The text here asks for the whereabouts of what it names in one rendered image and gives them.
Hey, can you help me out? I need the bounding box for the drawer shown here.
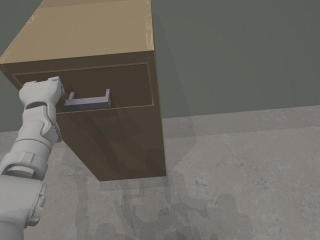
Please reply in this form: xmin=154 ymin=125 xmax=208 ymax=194
xmin=14 ymin=62 xmax=153 ymax=113

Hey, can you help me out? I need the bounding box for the left robot forearm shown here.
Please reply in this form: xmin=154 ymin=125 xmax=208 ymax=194
xmin=0 ymin=99 xmax=58 ymax=181

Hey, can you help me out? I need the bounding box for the cabinet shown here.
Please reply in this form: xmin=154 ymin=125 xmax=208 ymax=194
xmin=0 ymin=0 xmax=167 ymax=182

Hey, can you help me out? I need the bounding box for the robot left hand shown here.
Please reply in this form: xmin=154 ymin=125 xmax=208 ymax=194
xmin=19 ymin=76 xmax=65 ymax=143

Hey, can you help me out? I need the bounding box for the handle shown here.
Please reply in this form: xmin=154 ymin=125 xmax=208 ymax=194
xmin=64 ymin=89 xmax=111 ymax=111

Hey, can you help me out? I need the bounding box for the robot left upper arm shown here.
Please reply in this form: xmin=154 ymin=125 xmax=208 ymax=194
xmin=0 ymin=174 xmax=48 ymax=240

